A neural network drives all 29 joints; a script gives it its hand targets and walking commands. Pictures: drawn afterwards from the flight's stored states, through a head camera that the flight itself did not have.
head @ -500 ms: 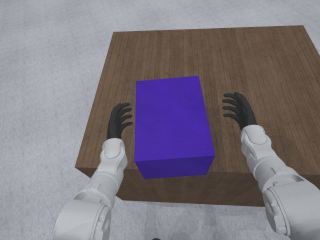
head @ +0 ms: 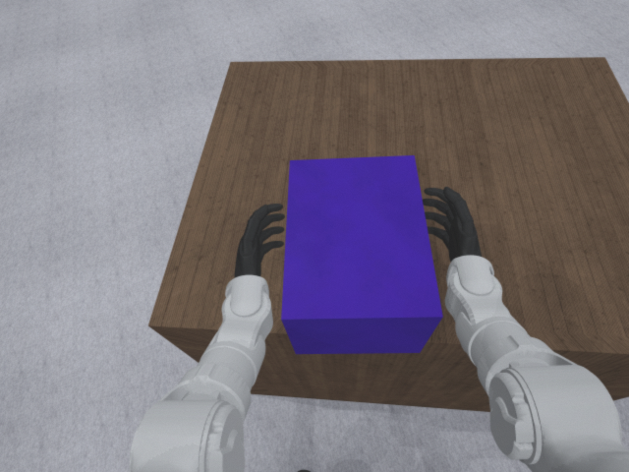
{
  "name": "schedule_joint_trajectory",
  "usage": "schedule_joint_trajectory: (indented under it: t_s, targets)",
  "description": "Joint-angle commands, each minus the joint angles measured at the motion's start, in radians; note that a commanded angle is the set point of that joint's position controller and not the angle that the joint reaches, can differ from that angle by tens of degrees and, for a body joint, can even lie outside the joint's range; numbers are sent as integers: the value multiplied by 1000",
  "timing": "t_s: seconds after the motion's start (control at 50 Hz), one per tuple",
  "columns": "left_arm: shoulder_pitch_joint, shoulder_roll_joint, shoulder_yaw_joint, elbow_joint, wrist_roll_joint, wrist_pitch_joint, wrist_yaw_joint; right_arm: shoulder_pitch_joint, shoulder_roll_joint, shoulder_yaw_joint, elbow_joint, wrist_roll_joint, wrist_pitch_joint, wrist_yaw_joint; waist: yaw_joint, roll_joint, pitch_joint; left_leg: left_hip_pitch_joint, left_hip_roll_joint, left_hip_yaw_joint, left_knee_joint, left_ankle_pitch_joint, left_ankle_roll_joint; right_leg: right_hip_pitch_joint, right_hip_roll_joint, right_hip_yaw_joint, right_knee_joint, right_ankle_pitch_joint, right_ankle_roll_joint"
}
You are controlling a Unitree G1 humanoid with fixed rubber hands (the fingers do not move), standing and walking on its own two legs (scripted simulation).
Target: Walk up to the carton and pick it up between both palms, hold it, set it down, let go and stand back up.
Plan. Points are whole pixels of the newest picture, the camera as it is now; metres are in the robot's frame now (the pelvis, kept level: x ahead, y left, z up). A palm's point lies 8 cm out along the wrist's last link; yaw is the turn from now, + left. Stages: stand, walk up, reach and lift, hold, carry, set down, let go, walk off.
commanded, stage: reach and lift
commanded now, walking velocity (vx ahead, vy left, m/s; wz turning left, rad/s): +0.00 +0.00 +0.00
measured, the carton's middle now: (354, 256) +0.42 +0.02 -0.05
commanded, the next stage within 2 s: none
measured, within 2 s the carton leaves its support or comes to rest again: leaves its support in 1.58 s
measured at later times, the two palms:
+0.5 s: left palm (258, 272) +0.36 +0.15 +0.00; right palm (465, 255) +0.41 -0.13 +0.00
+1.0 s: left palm (258, 274) +0.36 +0.15 -0.01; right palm (465, 256) +0.40 -0.13 +0.00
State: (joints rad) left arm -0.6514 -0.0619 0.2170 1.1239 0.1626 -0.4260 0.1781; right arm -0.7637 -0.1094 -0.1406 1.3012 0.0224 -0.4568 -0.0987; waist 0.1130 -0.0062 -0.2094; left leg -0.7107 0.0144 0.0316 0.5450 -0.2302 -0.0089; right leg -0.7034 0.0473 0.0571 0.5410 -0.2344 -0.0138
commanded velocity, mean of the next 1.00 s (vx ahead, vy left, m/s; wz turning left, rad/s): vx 0.00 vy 0.00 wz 0.00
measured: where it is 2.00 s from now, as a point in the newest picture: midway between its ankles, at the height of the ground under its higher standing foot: outside the picture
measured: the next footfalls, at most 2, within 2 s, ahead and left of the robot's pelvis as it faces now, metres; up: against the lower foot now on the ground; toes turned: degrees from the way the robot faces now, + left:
none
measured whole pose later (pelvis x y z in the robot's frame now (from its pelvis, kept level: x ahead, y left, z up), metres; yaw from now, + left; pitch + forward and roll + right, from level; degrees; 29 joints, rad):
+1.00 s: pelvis -0.01 +0.00 +0.00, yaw +0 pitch +22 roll +0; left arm -0.64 -0.10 0.28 1.16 0.17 -0.50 0.22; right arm -0.76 -0.06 -0.34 1.30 -0.18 -0.48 -0.10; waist 0.09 0.01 -0.20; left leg -0.71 0.02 0.03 0.55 -0.22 -0.01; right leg -0.70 0.05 0.06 0.54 -0.23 -0.01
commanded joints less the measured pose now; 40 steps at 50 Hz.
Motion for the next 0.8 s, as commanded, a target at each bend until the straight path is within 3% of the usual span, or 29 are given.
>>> schedule_joint_trajectory:
  t_s: [0.0,0.06,0.1,0.12,0.14,0.18,0.2,0.22,0.24,0.26,0.28,0.3,0.34,0.38,0.4,0.42,0.44,0.5,0.54,0.56,0.58,0.62,0.64,0.66,0.68,0.7,0.72,0.74,0.78]
  targets:
    - [-382,-331,51,-201,139,-43,-57,-467,284,-72,-152,-252,-67,67,-33,-26,-558,476,14,36,72,615,-68,257,37,-135,-56,360,4]
    - [-353,-488,-55,-210,170,-34,-61,-460,398,-104,-170,-337,-88,95,-72,10,-578,557,27,15,64,660,-86,188,52,-176,-92,293,-18]
    - [-359,-565,-91,-195,173,-34,-82,-469,518,-68,-175,-366,-88,125,-61,5,-536,556,22,21,57,670,-85,206,50,-178,-108,321,-14]
    - [-351,-531,-50,-145,193,-28,-90,-446,499,-76,-147,-380,-71,133,-45,-4,-504,574,31,29,39,641,-80,197,47,-175,-115,310,-7]
    - [-328,-568,-81,-134,187,-34,-95,-464,544,-62,-186,-381,-83,135,-49,-31,-529,554,27,24,44,645,-75,223,47,-173,-114,338,-7]
    - [-337,-594,-103,-122,173,-49,-93,-456,554,-58,-177,-398,-93,137,-54,-30,-571,567,31,29,59,664,-81,215,48,-177,-100,386,-7]
    - [-313,-567,-59,-74,201,-50,-100,-428,550,-75,-125,-414,-87,137,-39,-28,-518,550,30,36,54,661,-76,235,39,-168,-98,397,-8]
    - [-351,-585,-90,-102,195,-57,-95,-445,565,-57,-137,-415,-93,136,-31,-18,-553,547,28,33,62,670,-81,242,45,-164,-89,398,-7]
    - [-327,-578,-94,-82,184,-54,-100,-424,595,-43,-126,-408,-84,137,-42,-47,-507,549,30,26,55,660,-73,247,40,-159,-99,423,-3]
    - [-372,-594,-113,-96,177,-61,-98,-450,608,-29,-155,-412,-87,138,-43,-26,-555,551,29,29,53,636,-74,252,38,-159,-94,420,4]
    - [-367,-580,-118,-66,156,-68,-103,-473,577,-40,-160,-419,-92,132,-61,-56,-565,520,32,22,61,616,-73,245,41,-159,-86,427,3]
    - [-359,-560,-89,-48,161,-77,-112,-442,602,-26,-142,-423,-87,130,-48,-88,-517,482,22,37,45,574,-56,312,25,-138,-83,465,12]
    - [-358,-592,-110,-30,154,-94,-113,-467,629,1,-143,-422,-90,125,-47,-101,-561,456,24,33,54,550,-55,337,27,-138,-57,496,17]
    - [-397,-587,-114,-34,156,-96,-110,-467,619,-13,-111,-432,-88,128,-61,-63,-560,478,28,29,34,545,-62,309,31,-153,-54,469,16]
    - [-386,-579,-94,-17,159,-97,-110,-464,635,-5,-103,-436,-79,133,-36,-83,-553,443,24,31,34,531,-58,327,27,-138,-64,448,17]
    - [-383,-582,-104,-27,166,-107,-107,-444,633,-17,-104,-431,-84,130,-54,-57,-537,438,26,29,31,521,-59,329,29,-138,-59,449,13]
    - [-422,-590,-125,-35,135,-115,-102,-484,634,2,-140,-430,-85,133,-42,-65,-582,429,29,27,37,508,-58,289,34,-145,-55,413,11]
    - [-420,-583,-123,-22,141,-114,-101,-459,655,20,-111,-420,-74,132,-46,-60,-534,440,24,31,39,483,-60,311,24,-142,-51,420,16]
    - [-419,-569,-98,7,152,-109,-106,-474,629,-21,-95,-432,-67,127,-53,-88,-543,427,24,30,36,445,-50,317,22,-135,-62,379,15]
    - [-390,-578,-95,-4,155,-107,-105,-439,637,-9,-78,-429,-65,129,-44,-74,-497,425,25,33,35,484,-57,304,27,-139,-57,398,13]
    - [-424,-612,-145,-31,145,-119,-99,-455,661,-10,-110,-427,-79,130,-66,-41,-587,442,24,23,43,512,-66,302,30,-142,-56,424,10]
    - [-394,-582,-107,9,148,-119,-104,-463,638,19,-117,-407,-76,129,-35,-64,-546,422,25,27,44,503,-56,320,26,-133,-46,443,20]
    - [-418,-594,-127,5,145,-116,-103,-462,656,-4,-88,-416,-75,125,-68,-64,-555,408,20,25,46,484,-54,324,24,-129,-49,445,19]
    - [-428,-598,-126,-2,141,-121,-99,-483,657,17,-100,-400,-75,131,-35,-55,-572,408,26,30,56,485,-58,304,29,-134,-41,407,17]
    - [-426,-590,-111,-14,152,-113,-96,-470,637,-16,-74,-415,-68,132,-45,-52,-525,434,28,21,43,501,-60,287,38,-139,-51,394,9]
    - [-403,-606,-130,-13,140,-117,-96,-455,648,23,-90,-401,-68,135,-34,-40,-561,429,26,27,55,510,-63,288,30,-131,-50,412,9]
    - [-415,-608,-144,-7,135,-119,-98,-462,652,28,-116,-411,-70,132,-52,-61,-559,425,26,24,44,482,-57,296,30,-140,-48,414,13]
    - [-405,-613,-151,-10,128,-123,-96,-439,664,22,-85,-412,-73,126,-66,-48,-552,423,27,20,38,501,-59,288,28,-136,-55,439,15]
    - [-436,-610,-162,-11,123,-123,-97,-456,664,16,-77,-408,-72,122,-73,-45,-544,424,26,13,52,520,-63,295,31,-135,-50,446,19]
